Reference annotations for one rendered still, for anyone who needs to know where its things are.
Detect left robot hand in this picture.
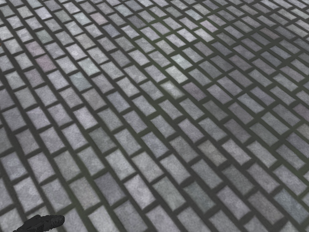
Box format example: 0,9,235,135
13,215,65,232

